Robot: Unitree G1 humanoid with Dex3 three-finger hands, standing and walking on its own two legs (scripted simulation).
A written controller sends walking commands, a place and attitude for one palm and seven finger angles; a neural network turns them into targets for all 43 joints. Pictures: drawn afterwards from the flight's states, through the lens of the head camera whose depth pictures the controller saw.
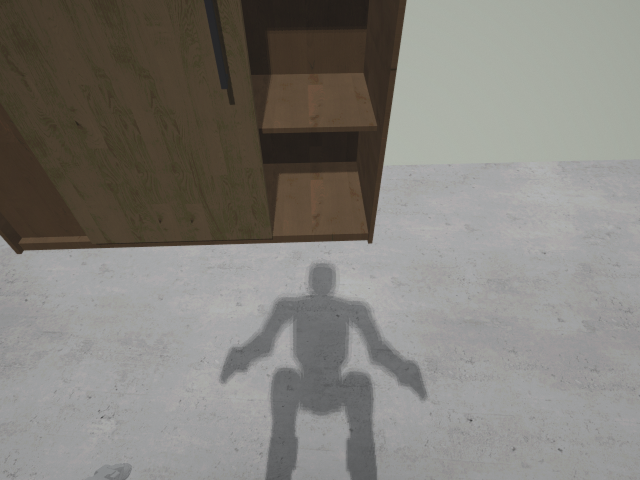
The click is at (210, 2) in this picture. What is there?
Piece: wardrobe's sliding door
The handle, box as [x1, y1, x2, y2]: [204, 0, 228, 88]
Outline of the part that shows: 204,0 221,88 227,88 226,82 228,76 224,71 212,1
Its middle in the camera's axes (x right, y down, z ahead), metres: -0.28 -0.55 +0.99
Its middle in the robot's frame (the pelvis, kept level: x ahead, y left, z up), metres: +1.11 +0.33 +0.13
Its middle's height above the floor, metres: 0.90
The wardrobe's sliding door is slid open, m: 0.41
